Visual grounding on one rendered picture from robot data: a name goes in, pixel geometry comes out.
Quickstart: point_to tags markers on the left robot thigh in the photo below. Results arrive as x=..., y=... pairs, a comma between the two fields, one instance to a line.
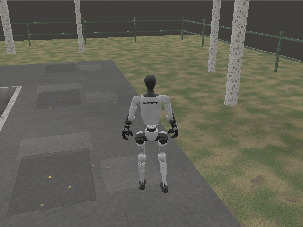
x=140, y=141

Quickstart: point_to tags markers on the left robot foot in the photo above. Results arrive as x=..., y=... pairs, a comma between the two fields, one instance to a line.
x=142, y=185

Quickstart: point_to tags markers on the left robot upper arm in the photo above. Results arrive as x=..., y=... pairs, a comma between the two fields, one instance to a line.
x=133, y=107

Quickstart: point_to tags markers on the robot left hand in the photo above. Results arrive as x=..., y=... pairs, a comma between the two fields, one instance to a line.
x=124, y=133

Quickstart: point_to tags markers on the right robot upper arm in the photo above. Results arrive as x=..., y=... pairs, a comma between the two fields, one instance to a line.
x=165, y=99

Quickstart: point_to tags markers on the robot right forearm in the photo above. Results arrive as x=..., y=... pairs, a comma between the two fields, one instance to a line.
x=173, y=123

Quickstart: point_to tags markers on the robot left forearm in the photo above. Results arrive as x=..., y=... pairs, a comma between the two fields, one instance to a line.
x=127, y=124

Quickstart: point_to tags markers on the robot right hand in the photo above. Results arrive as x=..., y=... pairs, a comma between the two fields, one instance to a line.
x=173, y=131

